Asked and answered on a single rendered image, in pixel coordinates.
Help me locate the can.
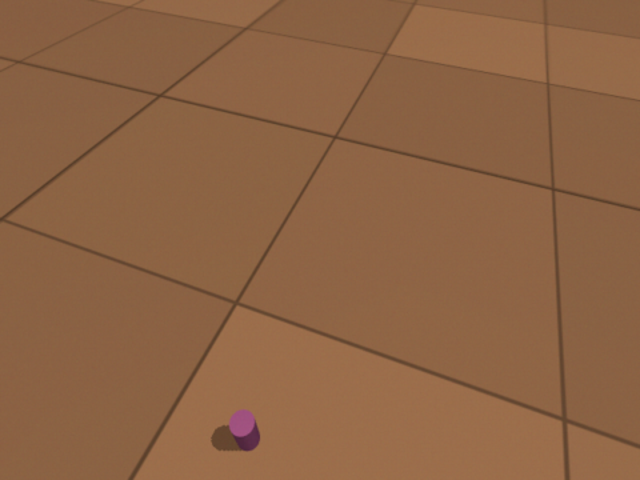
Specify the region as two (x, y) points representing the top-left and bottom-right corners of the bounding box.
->
(229, 409), (260, 451)

